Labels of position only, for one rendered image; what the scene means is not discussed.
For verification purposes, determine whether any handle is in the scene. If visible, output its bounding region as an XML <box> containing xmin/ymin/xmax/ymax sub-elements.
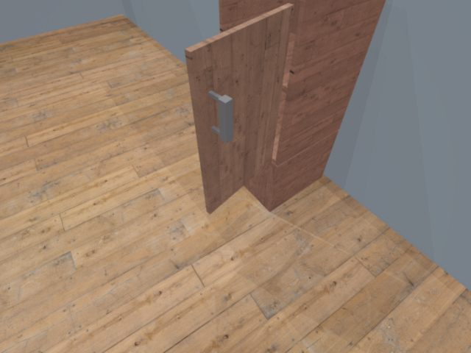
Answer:
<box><xmin>208</xmin><ymin>90</ymin><xmax>233</xmax><ymax>143</ymax></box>

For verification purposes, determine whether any cupboard door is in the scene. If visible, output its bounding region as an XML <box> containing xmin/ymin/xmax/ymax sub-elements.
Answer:
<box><xmin>185</xmin><ymin>3</ymin><xmax>294</xmax><ymax>214</ymax></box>

